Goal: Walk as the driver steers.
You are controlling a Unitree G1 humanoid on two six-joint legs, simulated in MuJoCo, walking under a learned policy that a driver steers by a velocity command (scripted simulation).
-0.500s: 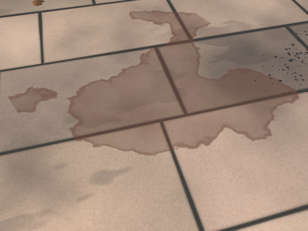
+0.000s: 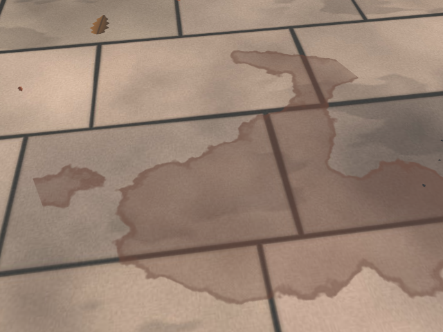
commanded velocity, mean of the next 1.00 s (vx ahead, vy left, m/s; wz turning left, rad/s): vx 0.50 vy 0.00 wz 0.29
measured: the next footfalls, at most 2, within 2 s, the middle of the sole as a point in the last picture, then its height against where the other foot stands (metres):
left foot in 0.26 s outside the picture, level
right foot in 0.76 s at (223, 284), level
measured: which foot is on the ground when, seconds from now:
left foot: up 0.00-0.24, down 0.26-0.78, up 0.80-1.00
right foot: down 0.00-0.24, up 0.26-0.74, down 0.76-1.00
